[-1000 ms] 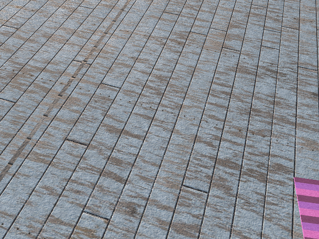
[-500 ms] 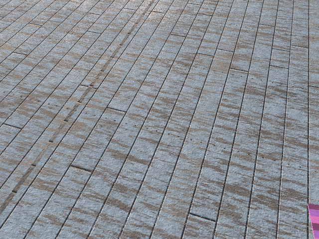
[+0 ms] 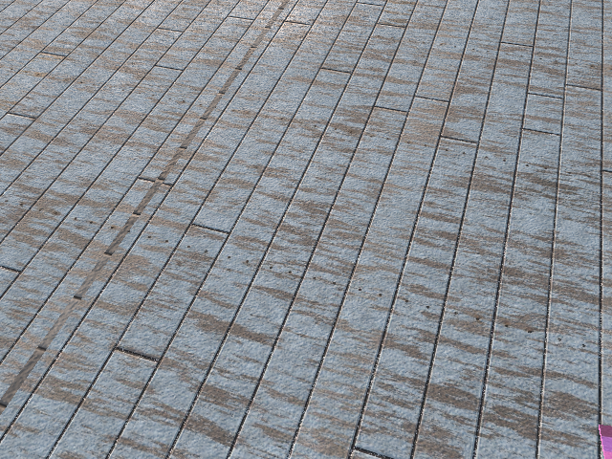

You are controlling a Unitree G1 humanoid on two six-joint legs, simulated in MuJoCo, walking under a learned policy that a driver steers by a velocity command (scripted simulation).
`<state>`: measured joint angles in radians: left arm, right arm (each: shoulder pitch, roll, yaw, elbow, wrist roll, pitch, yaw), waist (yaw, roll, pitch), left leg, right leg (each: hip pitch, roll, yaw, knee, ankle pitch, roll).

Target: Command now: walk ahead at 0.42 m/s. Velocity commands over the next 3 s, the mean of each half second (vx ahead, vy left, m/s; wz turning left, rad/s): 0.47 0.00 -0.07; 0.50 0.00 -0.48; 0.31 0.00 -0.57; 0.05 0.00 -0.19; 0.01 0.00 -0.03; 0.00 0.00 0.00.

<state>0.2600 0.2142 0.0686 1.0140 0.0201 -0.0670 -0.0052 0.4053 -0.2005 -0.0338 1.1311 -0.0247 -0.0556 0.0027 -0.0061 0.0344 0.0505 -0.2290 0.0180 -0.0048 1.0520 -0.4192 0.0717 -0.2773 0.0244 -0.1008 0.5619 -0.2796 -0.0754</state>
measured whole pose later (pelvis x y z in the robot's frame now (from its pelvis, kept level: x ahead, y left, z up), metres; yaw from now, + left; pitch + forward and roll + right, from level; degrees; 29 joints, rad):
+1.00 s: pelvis +0.52 -0.04 -0.02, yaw -20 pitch +0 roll +0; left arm 0.02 0.20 0.06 0.84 0.04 -0.03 -0.04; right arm 0.42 -0.19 -0.06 1.03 -0.02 -0.07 -0.03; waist -0.03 0.01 0.08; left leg 0.03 0.11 0.34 0.66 -0.40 -0.01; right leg -0.45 0.05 -0.15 0.59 -0.17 -0.18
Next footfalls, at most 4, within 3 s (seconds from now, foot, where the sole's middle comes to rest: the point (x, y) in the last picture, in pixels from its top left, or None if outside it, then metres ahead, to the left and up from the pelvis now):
0.42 left None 0.40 0.10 -0.77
0.98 right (389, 395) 0.64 -0.13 -0.77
1.52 left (380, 291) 0.92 -0.14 -0.77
1.90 right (423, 364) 0.71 -0.22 -0.77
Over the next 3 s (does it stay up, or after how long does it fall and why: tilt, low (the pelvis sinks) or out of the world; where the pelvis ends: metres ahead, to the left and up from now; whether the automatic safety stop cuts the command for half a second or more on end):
stays up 0.80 -0.17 0.01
